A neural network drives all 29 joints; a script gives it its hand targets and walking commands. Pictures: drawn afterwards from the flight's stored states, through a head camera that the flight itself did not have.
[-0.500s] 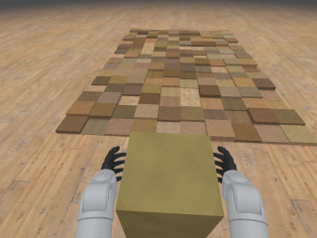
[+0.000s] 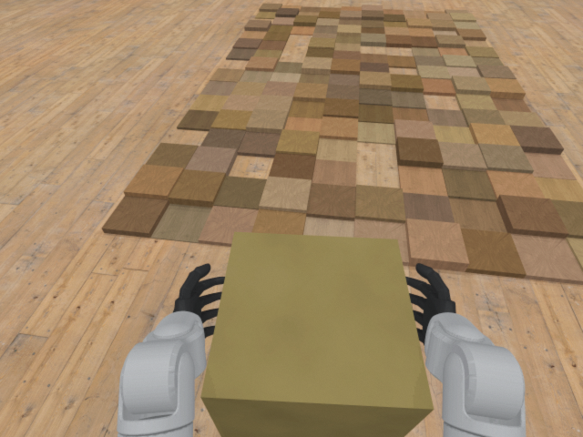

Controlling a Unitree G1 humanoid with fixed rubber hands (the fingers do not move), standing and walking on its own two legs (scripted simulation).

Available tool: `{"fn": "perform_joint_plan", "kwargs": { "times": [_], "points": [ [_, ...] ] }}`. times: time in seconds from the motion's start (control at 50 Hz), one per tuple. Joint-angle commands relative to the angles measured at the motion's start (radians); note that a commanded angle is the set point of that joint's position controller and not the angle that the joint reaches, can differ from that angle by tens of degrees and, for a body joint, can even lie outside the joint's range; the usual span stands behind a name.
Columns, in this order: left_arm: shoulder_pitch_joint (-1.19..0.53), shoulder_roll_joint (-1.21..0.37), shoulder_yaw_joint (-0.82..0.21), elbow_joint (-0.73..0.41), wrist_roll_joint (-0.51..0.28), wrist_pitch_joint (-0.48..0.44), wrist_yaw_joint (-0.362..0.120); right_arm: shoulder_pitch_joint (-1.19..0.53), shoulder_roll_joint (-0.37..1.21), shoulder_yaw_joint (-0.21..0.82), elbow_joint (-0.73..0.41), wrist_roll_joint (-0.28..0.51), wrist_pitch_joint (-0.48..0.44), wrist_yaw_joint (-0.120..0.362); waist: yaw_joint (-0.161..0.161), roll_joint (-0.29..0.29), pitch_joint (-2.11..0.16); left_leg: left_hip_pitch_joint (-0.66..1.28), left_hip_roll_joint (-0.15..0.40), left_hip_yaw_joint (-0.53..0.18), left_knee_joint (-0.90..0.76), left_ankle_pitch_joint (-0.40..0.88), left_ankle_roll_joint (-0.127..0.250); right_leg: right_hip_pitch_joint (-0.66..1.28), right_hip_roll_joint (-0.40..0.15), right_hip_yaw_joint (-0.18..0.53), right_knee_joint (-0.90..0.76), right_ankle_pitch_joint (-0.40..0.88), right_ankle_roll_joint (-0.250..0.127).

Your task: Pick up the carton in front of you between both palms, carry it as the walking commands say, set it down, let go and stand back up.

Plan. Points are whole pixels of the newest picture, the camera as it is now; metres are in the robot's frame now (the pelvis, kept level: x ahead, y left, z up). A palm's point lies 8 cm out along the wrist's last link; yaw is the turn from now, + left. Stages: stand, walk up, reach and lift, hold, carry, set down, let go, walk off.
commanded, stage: carry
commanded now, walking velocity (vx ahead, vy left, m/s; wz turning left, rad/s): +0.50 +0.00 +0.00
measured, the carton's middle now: (309, 351) +0.27 +0.01 +0.01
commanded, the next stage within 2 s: none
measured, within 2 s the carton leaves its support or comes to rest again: neither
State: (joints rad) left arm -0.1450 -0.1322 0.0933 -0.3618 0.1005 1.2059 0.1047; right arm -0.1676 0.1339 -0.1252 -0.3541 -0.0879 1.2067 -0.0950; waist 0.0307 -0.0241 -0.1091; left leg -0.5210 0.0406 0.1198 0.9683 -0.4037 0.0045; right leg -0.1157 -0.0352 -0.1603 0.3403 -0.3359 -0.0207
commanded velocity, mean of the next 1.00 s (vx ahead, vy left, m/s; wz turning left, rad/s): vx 0.50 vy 0.00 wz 0.00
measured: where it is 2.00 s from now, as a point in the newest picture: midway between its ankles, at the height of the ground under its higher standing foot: (306, 211)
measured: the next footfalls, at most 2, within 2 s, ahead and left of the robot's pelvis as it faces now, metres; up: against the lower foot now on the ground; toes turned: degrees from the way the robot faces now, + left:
left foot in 0.16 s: +0.28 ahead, +0.10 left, +0.00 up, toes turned +8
right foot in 0.68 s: +0.63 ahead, -0.08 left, +0.00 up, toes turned -13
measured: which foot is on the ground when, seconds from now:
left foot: up 0.00-0.14, down 0.16-0.70, up 0.72-1.00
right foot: down 0.00-0.18, up 0.20-0.66, down 0.68-1.00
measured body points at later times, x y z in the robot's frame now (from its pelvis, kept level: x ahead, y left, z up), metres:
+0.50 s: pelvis +0.32 +0.04 +0.01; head +0.32 +0.06 +0.46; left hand +0.60 +0.17 +0.07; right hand +0.58 -0.13 +0.08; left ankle +0.24 +0.10 -0.74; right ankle +0.41 -0.12 -0.68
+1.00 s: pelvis +0.65 -0.01 +0.00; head +0.68 -0.02 +0.45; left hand +0.97 +0.15 +0.10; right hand +0.98 -0.16 +0.10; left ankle +0.75 +0.15 -0.68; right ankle +0.60 -0.07 -0.74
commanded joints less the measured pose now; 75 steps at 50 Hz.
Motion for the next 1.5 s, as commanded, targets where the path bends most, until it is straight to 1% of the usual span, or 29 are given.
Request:
{"fn": "perform_joint_plan", "kwargs": {
  "times": [0.0,0.06,0.12,0.14,0.16,0.18,0.24,0.3,0.42,0.54,0.6,0.64,0.66,0.68,0.7,0.72,0.76,0.78,0.92,1.06,1.1,1.14,1.16,1.18,1.2,1.26,1.3,1.4,1.48],
  "points": [
    [-0.466,-0.867,-0.706,-0.080,-0.426,0.011,-0.267,-0.367,0.881,0.707,0.002,0.345,0.003,0.234,-0.001,-0.091,-0.163,-0.205,0.000,0.035,-0.210,0.115,-0.004,0.352,-0.221,0.183,-0.066,0.674,-0.099],
    [-0.460,-0.854,-0.710,-0.078,-0.441,0.015,-0.287,-0.352,0.881,0.697,-0.007,0.313,0.001,0.222,-0.010,-0.152,-0.123,0.086,-0.067,0.139,-0.422,0.279,0.010,0.149,-0.184,0.051,-0.053,0.765,-0.062],
    [-0.478,-0.846,-0.709,-0.091,-0.434,0.016,-0.296,-0.360,0.881,0.702,-0.014,0.315,-0.002,0.227,-0.044,-0.124,-0.227,0.523,-0.107,0.189,-0.480,0.293,0.034,-0.027,-0.133,-0.065,0.247,0.759,-0.005],
    [-0.501,-0.828,-0.711,-0.087,-0.426,0.017,-0.299,-0.383,0.875,0.706,-0.020,0.318,0.000,0.231,-0.067,-0.053,-0.265,0.664,-0.009,0.057,-0.472,0.184,0.032,-0.150,-0.107,-0.057,0.443,0.520,0.010],
    [-0.524,-0.815,-0.716,-0.091,-0.431,0.023,-0.300,-0.394,0.858,0.699,-0.001,0.310,-0.001,0.235,-0.061,0.199,-0.289,0.730,0.292,-0.479,-0.667,-0.061,0.145,-0.357,-0.003,-0.033,0.731,0.174,0.051],
    [-0.536,-0.816,-0.718,-0.076,-0.425,0.024,-0.299,-0.407,0.873,0.701,0.017,0.323,-0.002,0.239,-0.059,0.242,-0.280,0.730,0.390,-0.720,-0.792,-0.033,0.234,-0.490,0.045,0.091,0.916,-0.120,0.038],
    [-0.516,-0.892,-0.713,-0.025,-0.407,-0.001,-0.294,-0.458,0.948,0.742,-0.001,0.373,-0.014,0.256,-0.045,0.046,-0.223,0.565,0.321,-0.438,-0.755,0.194,0.176,-0.513,-0.098,0.162,0.917,0.001,-0.014],
    [-0.455,-0.947,-0.711,0.008,-0.372,-0.031,-0.279,-0.456,0.976,0.768,-0.008,0.404,-0.029,0.276,-0.036,0.100,-0.238,0.526,0.263,-0.258,-0.777,0.286,0.126,-0.472,-0.095,0.127,0.771,0.083,-0.003],
    [-0.412,-0.951,-0.717,-0.018,-0.341,-0.058,-0.247,-0.412,0.927,0.760,-0.030,0.419,-0.037,0.302,-0.050,0.146,-0.169,0.636,0.209,-0.105,-0.782,0.513,0.117,-0.597,-0.063,0.033,0.499,0.201,0.030],
    [-0.437,-0.865,-0.719,-0.091,-0.373,-0.010,-0.241,-0.372,0.836,0.716,-0.055,0.385,-0.003,0.278,-0.056,0.163,-0.056,0.648,0.172,-0.008,-0.764,0.691,0.123,-0.547,-0.020,-0.058,0.252,0.300,0.003],
    [-0.450,-0.837,-0.713,-0.089,-0.389,0.018,-0.250,-0.376,0.814,0.702,-0.054,0.365,0.017,0.267,-0.048,0.186,-0.065,0.655,0.176,0.039,-0.678,0.939,0.098,-0.380,0.022,-0.099,0.167,0.332,-0.025],
    [-0.455,-0.826,-0.701,-0.077,-0.394,0.024,-0.256,-0.411,0.806,0.704,-0.067,0.368,0.028,0.265,-0.019,0.179,-0.170,0.603,0.137,0.122,-0.413,1.018,0.051,-0.087,0.094,-0.160,0.101,0.268,-0.027],
    [-0.473,-0.827,-0.699,-0.078,-0.398,0.026,-0.259,-0.440,0.798,0.708,-0.073,0.370,0.031,0.265,0.001,0.121,-0.239,0.451,0.115,0.115,-0.215,0.801,0.030,0.127,0.015,-0.067,0.108,0.190,-0.028],
    [-0.493,-0.810,-0.687,-0.059,-0.387,0.024,-0.263,-0.478,0.808,0.727,-0.091,0.385,0.040,0.264,0.006,-0.118,-0.350,0.153,0.032,0.072,0.111,0.481,-0.005,0.375,-0.296,0.423,0.060,-0.022,-0.175],
    [-0.488,-0.834,-0.685,-0.033,-0.397,0.020,-0.264,-0.491,0.800,0.733,-0.091,0.386,0.039,0.265,0.008,-0.258,-0.342,-0.052,-0.090,-0.019,0.313,-0.039,-0.011,0.402,-0.393,0.723,-0.113,0.038,-0.259],
    [-0.514,-0.845,-0.691,-0.043,-0.412,0.018,-0.266,-0.523,0.822,0.735,-0.069,0.387,0.031,0.263,-0.001,-0.185,-0.308,-0.127,-0.021,-0.118,0.418,-0.038,0.021,0.372,-0.383,0.614,-0.102,0.134,-0.249],
    [-0.574,-0.889,-0.717,-0.043,-0.426,0.002,-0.268,-0.553,0.854,0.740,-0.050,0.388,0.012,0.261,-0.005,-0.019,-0.285,-0.125,0.054,-0.138,0.353,0.052,0.051,0.246,-0.330,0.417,-0.064,0.304,-0.183],
    [-0.607,-0.897,-0.726,-0.045,-0.434,-0.006,-0.268,-0.564,0.865,0.747,-0.036,0.386,0.003,0.258,-0.013,-0.004,-0.272,-0.096,0.075,-0.138,0.281,0.096,0.048,0.181,-0.302,0.346,-0.079,0.280,-0.146],
    [-0.784,-0.786,-0.712,0.055,-0.457,-0.039,-0.261,-0.723,0.809,0.741,0.097,0.372,-0.040,0.211,-0.003,-0.087,-0.199,-0.165,0.056,-0.023,-0.050,0.228,0.016,0.141,-0.222,0.134,-0.120,0.319,-0.150],
    [-0.997,-0.734,-0.596,0.240,-0.456,-0.020,-0.223,-0.963,0.773,0.642,0.274,0.416,-0.011,0.186,0.019,-0.125,-0.145,-0.094,-0.005,0.054,-0.345,0.343,0.065,0.208,-0.178,0.046,-0.023,0.554,-0.131],
    [-1.075,-0.752,-0.569,0.299,-0.456,-0.016,-0.216,-1.034,0.786,0.601,0.338,0.422,-0.006,0.189,-0.006,-0.132,-0.164,-0.002,-0.034,0.069,-0.395,0.328,0.091,0.217,-0.183,0.023,0.079,0.719,-0.101],
    [-1.159,-0.790,-0.546,0.349,-0.468,-0.013,-0.211,-1.060,0.806,0.549,0.418,0.424,-0.007,0.195,-0.088,-0.042,-0.289,0.367,-0.094,0.129,-0.489,0.327,0.089,0.110,-0.111,-0.070,0.415,0.721,-0.039],
    [-1.202,-0.800,-0.536,0.373,-0.467,-0.014,-0.210,-1.077,0.823,0.525,0.445,0.429,-0.009,0.200,-0.121,0.078,-0.367,0.576,0.076,-0.114,-0.484,0.232,0.085,-0.075,-0.082,-0.041,0.639,0.420,-0.018],
    [-1.231,-0.848,-0.525,0.402,-0.475,-0.011,-0.207,-1.128,0.803,0.499,0.475,0.422,-0.013,0.201,-0.093,0.315,-0.438,0.790,0.335,-0.623,-0.573,0.266,0.232,-0.401,0.066,0.017,0.883,-0.073,0.018],
    [-1.270,-0.858,-0.506,0.402,-0.466,-0.013,-0.201,-1.153,0.848,0.498,0.486,0.445,-0.016,0.207,-0.111,0.335,-0.453,0.847,0.341,-0.728,-0.615,0.270,0.300,-0.563,0.089,0.123,1.060,-0.171,-0.002],
    [-1.355,-0.951,-0.490,0.377,-0.471,-0.027,-0.177,-1.309,0.978,0.519,0.397,0.513,-0.030,0.220,-0.104,0.111,-0.397,0.760,0.268,-0.443,-0.534,0.566,0.222,-0.664,-0.004,0.171,1.059,-0.070,-0.044],
    [-1.352,-0.971,-0.474,0.351,-0.455,-0.035,-0.161,-1.361,1.024,0.533,0.346,0.541,-0.036,0.219,-0.091,0.110,-0.418,0.736,0.248,-0.366,-0.549,0.576,0.190,-0.641,-0.017,0.165,0.982,-0.023,-0.039],
    [-1.273,-0.950,-0.494,0.301,-0.398,-0.048,-0.131,-1.310,1.011,0.556,0.284,0.525,-0.037,0.212,-0.110,0.128,-0.417,0.810,0.211,-0.246,-0.503,0.801,0.201,-0.767,-0.003,0.095,0.843,0.007,-0.031],
    [-1.284,-0.893,-0.538,0.217,-0.384,-0.044,-0.126,-1.287,0.946,0.591,0.225,0.515,-0.029,0.211,-0.115,0.149,-0.351,0.741,0.138,-0.133,-0.511,0.893,0.186,-0.669,0.039,0.013,0.504,0.165,-0.032]
  ]
}}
